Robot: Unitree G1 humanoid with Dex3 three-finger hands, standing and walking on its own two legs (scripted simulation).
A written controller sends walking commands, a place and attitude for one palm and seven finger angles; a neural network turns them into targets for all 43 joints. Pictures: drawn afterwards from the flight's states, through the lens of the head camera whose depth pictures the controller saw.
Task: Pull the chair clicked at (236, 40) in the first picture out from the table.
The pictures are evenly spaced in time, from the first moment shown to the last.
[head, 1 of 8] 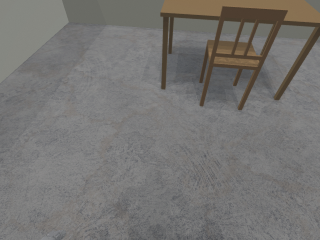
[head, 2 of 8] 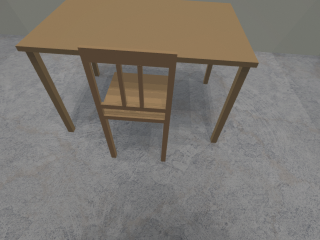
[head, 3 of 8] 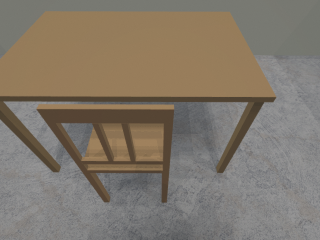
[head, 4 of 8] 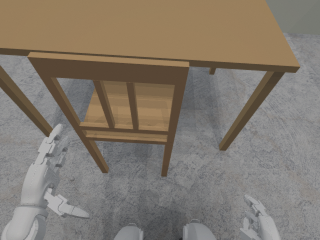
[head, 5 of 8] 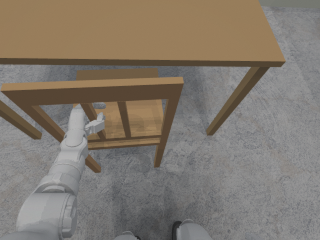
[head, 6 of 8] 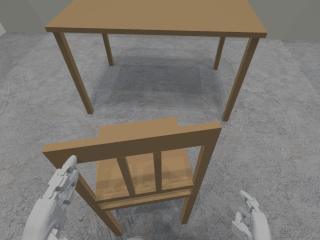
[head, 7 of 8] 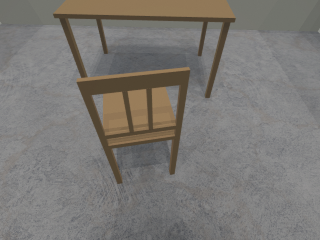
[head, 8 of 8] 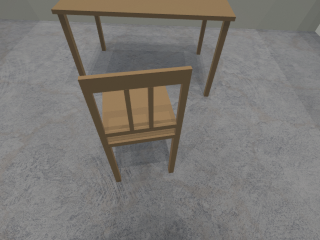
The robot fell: no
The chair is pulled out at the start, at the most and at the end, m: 0.00 0.63 0.62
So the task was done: yes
